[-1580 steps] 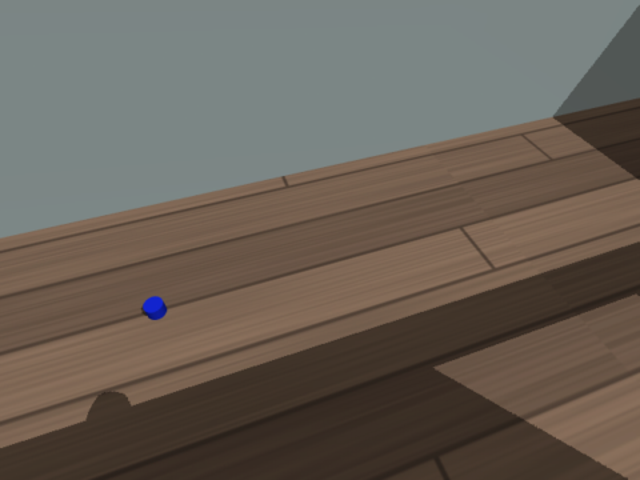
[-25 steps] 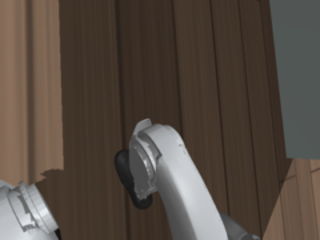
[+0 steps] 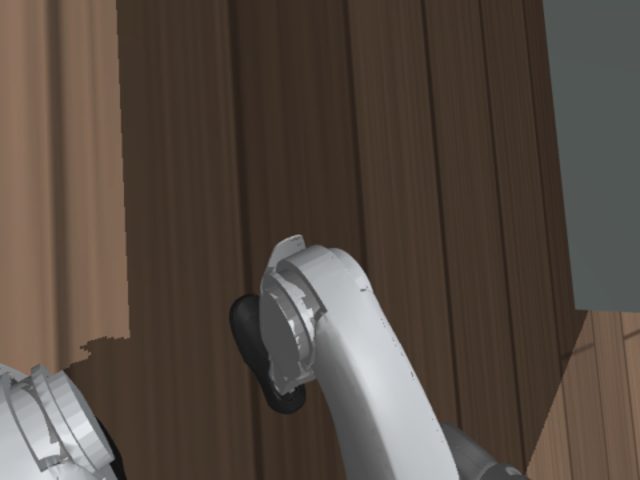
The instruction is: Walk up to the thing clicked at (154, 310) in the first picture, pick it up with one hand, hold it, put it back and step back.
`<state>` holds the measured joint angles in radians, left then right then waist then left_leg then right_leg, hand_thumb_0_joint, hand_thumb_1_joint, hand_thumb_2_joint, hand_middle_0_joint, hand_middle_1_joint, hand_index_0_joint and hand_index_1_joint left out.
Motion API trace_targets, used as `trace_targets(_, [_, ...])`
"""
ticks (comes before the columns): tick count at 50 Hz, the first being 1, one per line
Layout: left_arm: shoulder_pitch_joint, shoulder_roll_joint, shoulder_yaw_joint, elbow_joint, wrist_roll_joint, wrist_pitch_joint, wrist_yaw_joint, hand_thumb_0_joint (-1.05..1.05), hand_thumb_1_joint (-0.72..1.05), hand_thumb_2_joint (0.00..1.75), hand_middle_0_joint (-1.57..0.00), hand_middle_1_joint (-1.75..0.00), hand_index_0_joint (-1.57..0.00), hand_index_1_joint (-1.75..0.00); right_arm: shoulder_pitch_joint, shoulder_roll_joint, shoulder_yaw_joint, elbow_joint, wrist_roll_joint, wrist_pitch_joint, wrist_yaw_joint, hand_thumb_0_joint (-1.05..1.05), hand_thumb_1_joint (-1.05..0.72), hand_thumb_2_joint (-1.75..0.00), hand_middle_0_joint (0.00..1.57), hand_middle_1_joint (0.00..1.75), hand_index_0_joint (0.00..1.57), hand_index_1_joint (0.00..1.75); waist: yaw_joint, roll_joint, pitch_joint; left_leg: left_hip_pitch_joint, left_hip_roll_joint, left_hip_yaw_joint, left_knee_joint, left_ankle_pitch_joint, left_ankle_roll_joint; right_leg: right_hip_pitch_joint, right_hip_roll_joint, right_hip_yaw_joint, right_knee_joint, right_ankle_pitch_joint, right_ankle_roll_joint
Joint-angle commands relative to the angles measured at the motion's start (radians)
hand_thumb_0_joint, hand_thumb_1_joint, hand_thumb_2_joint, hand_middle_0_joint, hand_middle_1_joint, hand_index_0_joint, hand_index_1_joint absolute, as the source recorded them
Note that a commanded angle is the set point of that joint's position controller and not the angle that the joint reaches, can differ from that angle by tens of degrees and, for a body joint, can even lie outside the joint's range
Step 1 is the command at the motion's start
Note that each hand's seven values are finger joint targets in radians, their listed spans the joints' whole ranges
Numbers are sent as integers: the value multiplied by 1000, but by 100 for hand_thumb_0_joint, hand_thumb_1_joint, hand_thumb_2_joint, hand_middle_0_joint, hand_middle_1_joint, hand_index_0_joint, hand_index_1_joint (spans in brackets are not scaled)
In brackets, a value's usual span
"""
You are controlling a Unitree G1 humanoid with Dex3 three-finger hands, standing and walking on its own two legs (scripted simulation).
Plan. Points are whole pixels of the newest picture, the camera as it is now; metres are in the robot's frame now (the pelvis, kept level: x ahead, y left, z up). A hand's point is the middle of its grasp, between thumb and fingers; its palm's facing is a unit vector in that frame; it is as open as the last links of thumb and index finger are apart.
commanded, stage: close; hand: left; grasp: from above
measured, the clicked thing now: out of the picture +0.49 +0.36 -0.29
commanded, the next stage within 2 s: settle in 0.48 s
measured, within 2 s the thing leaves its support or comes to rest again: leaves its support in 0.86 s
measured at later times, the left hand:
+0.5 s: hand out of the picture +0.47 +0.34 -0.27, palm faces -0.43 -0.17 -0.88, open 8.6 cm
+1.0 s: hand out of the picture +0.48 +0.36 -0.24, palm faces -0.40 -0.17 -0.90, open 8.6 cm
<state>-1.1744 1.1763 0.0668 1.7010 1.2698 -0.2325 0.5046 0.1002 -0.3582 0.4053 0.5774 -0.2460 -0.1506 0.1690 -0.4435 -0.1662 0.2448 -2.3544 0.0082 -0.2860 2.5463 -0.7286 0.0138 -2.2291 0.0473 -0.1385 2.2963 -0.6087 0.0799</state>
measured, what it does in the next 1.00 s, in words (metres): stands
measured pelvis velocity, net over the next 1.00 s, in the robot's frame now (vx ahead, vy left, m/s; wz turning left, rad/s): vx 0.00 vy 0.00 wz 0.00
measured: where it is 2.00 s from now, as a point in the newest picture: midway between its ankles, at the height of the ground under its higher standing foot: (200, 431)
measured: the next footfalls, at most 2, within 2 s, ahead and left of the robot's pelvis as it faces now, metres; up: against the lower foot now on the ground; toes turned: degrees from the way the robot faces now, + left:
none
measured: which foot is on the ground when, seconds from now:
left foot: down 0.00-1.00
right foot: down 0.00-1.00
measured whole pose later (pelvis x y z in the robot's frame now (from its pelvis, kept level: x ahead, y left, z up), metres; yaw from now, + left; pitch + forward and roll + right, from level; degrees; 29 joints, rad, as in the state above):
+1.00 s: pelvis +0.00 +0.00 +0.00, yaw +0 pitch +31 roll -18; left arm -1.13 1.13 0.14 1.55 1.28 -0.19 0.43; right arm 0.14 -0.36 0.35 0.57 -0.23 -0.11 0.17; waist -0.41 -0.12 0.19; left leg -2.37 0.00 -0.29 2.53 -0.73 0.00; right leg -2.24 0.03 -0.15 2.28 -0.62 0.06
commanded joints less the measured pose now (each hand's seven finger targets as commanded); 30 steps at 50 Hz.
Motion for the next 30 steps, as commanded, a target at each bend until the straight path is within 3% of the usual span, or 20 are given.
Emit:
trace_targets(1, [-218, 160, -17, -97, -9, -20, 34, 0, 21, 53, -52, -84, -58, -77, 195, -345, -97, 31, 3, 13, -7, 0, -89, -90, 20, 30, 20, 30, -90, 626, -635, 552, 59, 63, -286, 278, -32, 331, 13, -152, -140, 232, -88])
trace_targets(2, [-209, 144, -25, -80, -9, -20, 36, 0, 23, 53, -53, -84, -60, -76, 187, -346, -98, 23, 4, 13, -6, 0, -89, -90, 20, 30, 20, 30, -95, 597, -607, 519, 57, 65, -286, 259, -29, 329, 19, -156, -143, 223, -88])
trace_targets(4, [-244, 194, 1, -125, -2, -24, 49, 0, 26, 52, -56, -82, -62, -75, 179, -349, -99, 25, 5, 13, -8, 0, -89, -90, 20, 30, 20, 30, -72, 627, -638, 537, 58, 65, -286, 271, -33, 326, 15, -150, -145, 229, -91])
trace_targets(6, [-239, 206, 4, -135, 6, -21, 53, 0, 28, 50, -58, -79, -64, -72, 204, -336, -93, 42, 4, 13, -4, 0, -89, -90, 20, 30, 20, 30, -76, 640, -646, 541, 55, 80, -283, 298, -27, 358, 18, -142, -146, 260, -84])
trace_targets(8, [-210, 189, 3, -90, 17, -11, 62, 0, 30, 51, -59, -78, -66, -72, 197, -340, -94, 36, 2, 12, -2, 0, -89, -90, 20, 30, 20, 30, -75, 631, -647, 542, 56, 73, -274, 331, -30, 348, 17, -148, -136, 277, -90])
trace_targets(10, [-189, 172, -8, -44, 3, -8, 68, 0, 33, 49, -61, -78, -68, -71, 185, -344, -97, 32, 4, 12, -5, 0, -89, -90, 20, 30, 20, 30, -87, 586, -604, 492, 51, 85, -278, 276, -23, 358, 23, -148, -155, 247, -88])
trace_targets(13, [-274, 235, 23, -157, 19, -5, 72, 0, 38, 47, -64, -77, -72, -69, 207, -348, -104, 41, 2, 7, -7, 0, -89, -90, 20, 30, 20, 30, -65, 671, -657, 559, 55, 82, -287, 300, -32, 325, 12, -140, -141, 254, -92])
trace_targets(16, [-187, 165, -9, -38, 4, 12, 62, 0, 43, 48, -69, -75, -76, -68, 193, -340, -96, 33, 3, 8, -2, 0, -89, -90, 20, 30, 20, 30, -93, 598, -601, 516, 55, 78, -288, 279, -26, 333, 17, -146, -151, 243, -85])
trace_targets(20, [-242, 211, 12, -110, 0, 8, 58, 0, 51, 48, -75, -74, -82, -67, 201, -345, -98, 35, 4, 10, -8, 0, -90, -90, 20, 30, 20, 30, -79, 623, -647, 524, 56, 78, -290, 281, -26, 353, 15, -144, -155, 247, -88])
trace_targets(22, [-189, 194, -1, -42, -6, 17, 50, 0, 54, 47, -77, -74, -84, -67, 192, -339, -94, 25, 7, 9, -9, 0, -89, -90, 20, 30, 20, 30, -82, 577, -612, 487, 52, 82, -287, 256, -20, 358, 16, -139, -157, 231, -87])
trace_targets(25, [-211, 197, 1, -64, -7, 9, 48, 0, 59, 52, -83, -75, -89, -69, 190, -346, -96, 21, 7, 13, -16, 0, -90, -90, 20, 30, 20, 30, -80, 569, -612, 473, 49, 83, -285, 230, -19, 349, 17, -141, -163, 213, -90])
trace_targets(28, [-222, 209, 11, -102, -8, 5, 46, 0, 63, 54, -86, -74, -92, -68, 197, -342, -94, 33, 5, 17, -16, 0, -90, -90, 20, 30, 20, 30, -75, 623, -638, 530, 57, 73, -293, 271, -28, 338, 14, -145, -154, 233, -89])
trace_targets(29, [-207, 186, -5, -60, -5, 7, 44, 0, 64, 54, -87, -74, -93, -68, 196, -346, -96, 25, 4, 18, -17, 0, -90, -90, 20, 30, 20, 30, -87, 604, -618, 518, 55, 71, -296, 256, -28, 339, 14, -146, -152, 222, -91])
trace_targets(30, [-213, 183, -4, -72, -8, 6, 42, 0, 56, 52, -83, -77, -89, -70, 199, -349, -96, 25, 6, 19, -16, 0, -92, -90, 20, 30, 20, 30, -91, 598, -602, 500, 55, 71, -295, 259, -28, 335, 13, -149, -154, 226, -91])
